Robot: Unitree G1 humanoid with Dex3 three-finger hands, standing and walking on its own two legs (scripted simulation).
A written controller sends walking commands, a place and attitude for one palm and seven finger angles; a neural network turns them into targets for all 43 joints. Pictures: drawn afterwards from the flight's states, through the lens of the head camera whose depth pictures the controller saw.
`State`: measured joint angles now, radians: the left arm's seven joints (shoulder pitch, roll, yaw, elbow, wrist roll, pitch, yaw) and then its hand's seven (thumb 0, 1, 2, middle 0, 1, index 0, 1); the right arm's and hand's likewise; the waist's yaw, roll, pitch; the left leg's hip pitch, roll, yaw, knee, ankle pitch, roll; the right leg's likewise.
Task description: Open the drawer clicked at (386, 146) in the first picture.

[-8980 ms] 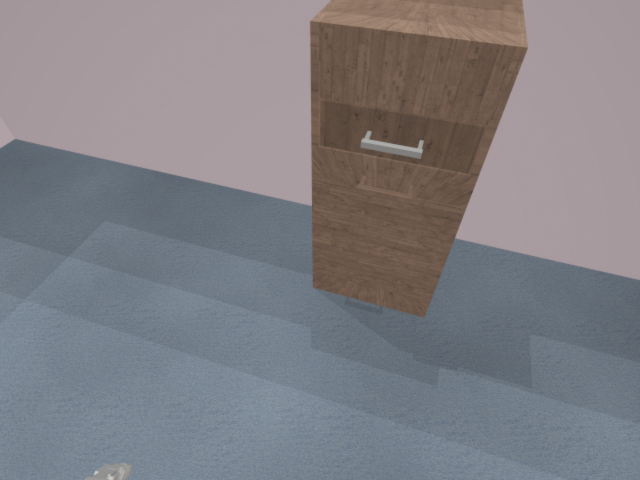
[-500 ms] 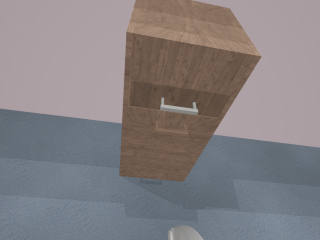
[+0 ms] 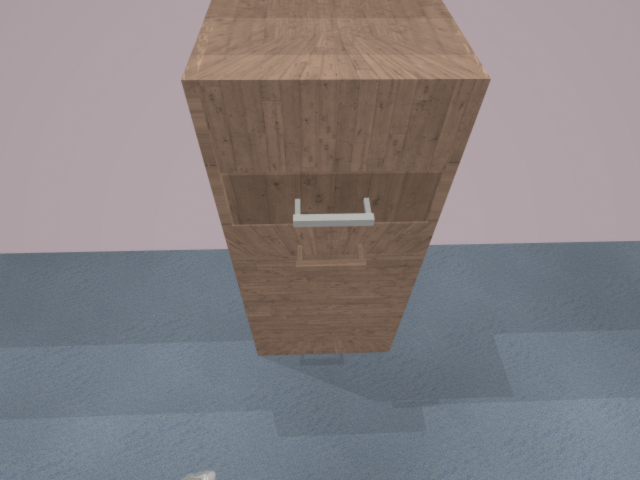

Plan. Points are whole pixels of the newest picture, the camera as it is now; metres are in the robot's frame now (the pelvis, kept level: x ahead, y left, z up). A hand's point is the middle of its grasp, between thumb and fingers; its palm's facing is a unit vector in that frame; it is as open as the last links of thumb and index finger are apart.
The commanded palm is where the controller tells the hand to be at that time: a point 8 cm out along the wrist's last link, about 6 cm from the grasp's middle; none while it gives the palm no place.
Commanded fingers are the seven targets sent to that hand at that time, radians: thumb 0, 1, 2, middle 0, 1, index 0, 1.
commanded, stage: come to a stop and stand still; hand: left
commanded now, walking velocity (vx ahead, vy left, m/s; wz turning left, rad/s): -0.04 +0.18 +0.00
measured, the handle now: (332, 212) +0.56 -0.03 -0.05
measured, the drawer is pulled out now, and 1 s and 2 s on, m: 0.00 0.00 0.00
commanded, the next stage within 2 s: look again from close up in 1.08 s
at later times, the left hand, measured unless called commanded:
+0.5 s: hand out of the picture -0.02 +0.19 -0.17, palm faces +0.04 -0.98 -0.20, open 7.4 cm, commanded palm none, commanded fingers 0.00 0.90 0.90 -0.20 -0.30 -0.20 -0.30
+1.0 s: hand out of the picture +0.01 +0.16 -0.17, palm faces +0.04 -0.98 -0.21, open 7.3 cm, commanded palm none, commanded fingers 0.00 0.90 0.90 -0.20 -0.30 -0.20 -0.30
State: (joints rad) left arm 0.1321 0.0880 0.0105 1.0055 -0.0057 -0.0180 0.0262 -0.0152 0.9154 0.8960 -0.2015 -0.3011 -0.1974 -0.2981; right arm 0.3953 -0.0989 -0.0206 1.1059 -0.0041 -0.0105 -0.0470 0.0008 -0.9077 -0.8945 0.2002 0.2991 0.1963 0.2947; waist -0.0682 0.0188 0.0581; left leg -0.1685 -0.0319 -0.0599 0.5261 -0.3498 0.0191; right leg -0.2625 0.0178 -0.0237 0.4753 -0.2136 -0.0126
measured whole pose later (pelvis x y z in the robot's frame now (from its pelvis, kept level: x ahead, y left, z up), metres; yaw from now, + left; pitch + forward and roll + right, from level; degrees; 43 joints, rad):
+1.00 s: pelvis +0.01 -0.01 +0.00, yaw +0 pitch +0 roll +0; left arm 0.26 0.14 0.02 1.09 0.01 0.01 0.05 0.01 0.92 0.90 -0.20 -0.30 -0.20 -0.30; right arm 0.27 -0.15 -0.02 1.09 -0.01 0.01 -0.05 0.00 -0.91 -0.89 0.20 0.30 0.19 0.29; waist 0.01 0.01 0.06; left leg -0.14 -0.04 -0.03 0.48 -0.34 0.02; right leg -0.28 0.00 -0.01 0.53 -0.24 -0.02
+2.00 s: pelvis +0.01 -0.03 +0.00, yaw -1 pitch +0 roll +1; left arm 0.27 0.16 0.02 1.11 0.02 0.02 0.01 0.00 0.91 0.90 -0.20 -0.30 -0.19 -0.30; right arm 0.28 -0.15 -0.01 1.12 -0.02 -0.01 -0.05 0.00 -0.91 -0.89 0.20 0.30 0.20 0.29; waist 0.00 -0.01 0.02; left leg -0.09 -0.01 -0.03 0.39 -0.30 -0.01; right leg -0.25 0.03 -0.02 0.48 -0.23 -0.04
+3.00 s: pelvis +0.06 -0.22 -0.01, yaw +1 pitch +1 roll -1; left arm 0.19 0.18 0.06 0.99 0.04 0.02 -0.01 0.00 0.91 0.90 -0.20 -0.30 -0.19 -0.30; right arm 0.27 -0.25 -0.09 1.06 -0.02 0.06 -0.05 0.00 -0.91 -0.89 0.20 0.30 0.20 0.29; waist -0.03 0.07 0.08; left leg -0.41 0.13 0.00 0.97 -0.55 -0.05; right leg -0.33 -0.06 -0.08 0.61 -0.29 0.03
